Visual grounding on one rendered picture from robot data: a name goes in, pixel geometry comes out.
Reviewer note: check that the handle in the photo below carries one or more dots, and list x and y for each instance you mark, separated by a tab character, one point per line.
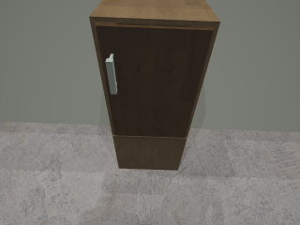
111	75

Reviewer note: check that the cupboard door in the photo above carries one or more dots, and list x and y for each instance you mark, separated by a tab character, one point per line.
158	70

